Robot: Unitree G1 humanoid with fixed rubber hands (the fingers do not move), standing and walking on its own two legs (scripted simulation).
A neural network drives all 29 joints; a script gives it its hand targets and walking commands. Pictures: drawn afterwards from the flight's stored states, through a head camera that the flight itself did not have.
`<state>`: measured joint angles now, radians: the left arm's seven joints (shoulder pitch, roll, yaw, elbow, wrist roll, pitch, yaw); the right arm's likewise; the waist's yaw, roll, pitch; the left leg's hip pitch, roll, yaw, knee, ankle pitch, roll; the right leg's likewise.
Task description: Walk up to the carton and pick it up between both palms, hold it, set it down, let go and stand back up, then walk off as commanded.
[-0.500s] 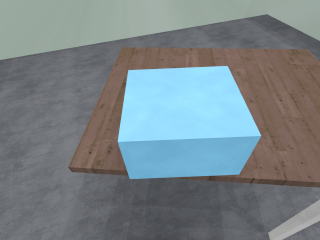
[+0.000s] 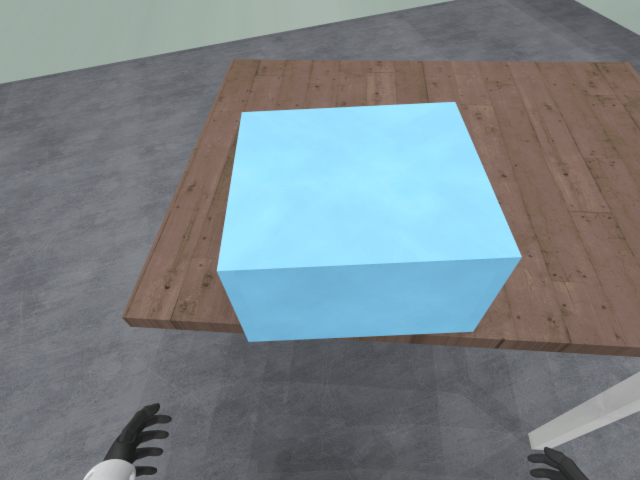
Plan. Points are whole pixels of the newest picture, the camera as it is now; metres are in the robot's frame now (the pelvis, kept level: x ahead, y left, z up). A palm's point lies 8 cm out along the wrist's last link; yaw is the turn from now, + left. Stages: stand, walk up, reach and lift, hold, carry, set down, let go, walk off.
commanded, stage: reach and lift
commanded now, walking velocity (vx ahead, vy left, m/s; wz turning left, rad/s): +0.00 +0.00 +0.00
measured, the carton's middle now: (354, 219) +0.42 -0.02 +0.09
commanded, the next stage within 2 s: none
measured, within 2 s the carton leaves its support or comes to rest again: neither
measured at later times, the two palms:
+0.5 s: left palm out of the picture +0.14 +0.25 +0.01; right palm (605, 478) +0.15 -0.28 -0.01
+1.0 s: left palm (113, 464) +0.15 +0.20 +0.08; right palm out of the picture +0.20 -0.28 +0.07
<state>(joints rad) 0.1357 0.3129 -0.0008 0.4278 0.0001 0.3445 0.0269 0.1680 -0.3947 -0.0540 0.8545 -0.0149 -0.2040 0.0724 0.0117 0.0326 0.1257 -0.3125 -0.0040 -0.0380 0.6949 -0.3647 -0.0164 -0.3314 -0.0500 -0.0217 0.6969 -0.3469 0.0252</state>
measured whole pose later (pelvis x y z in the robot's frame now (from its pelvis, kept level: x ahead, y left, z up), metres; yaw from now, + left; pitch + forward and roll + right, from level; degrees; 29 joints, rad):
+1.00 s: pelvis -0.03 -0.04 +0.03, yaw +1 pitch -6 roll +2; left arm 0.29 0.29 0.03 -0.15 -0.12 0.42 0.07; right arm 0.21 -0.39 -0.06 0.01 0.12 0.23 0.09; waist 0.05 0.01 0.01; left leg -0.10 0.03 -0.04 0.35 -0.20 0.02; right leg -0.15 -0.02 -0.04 0.43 -0.18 -0.03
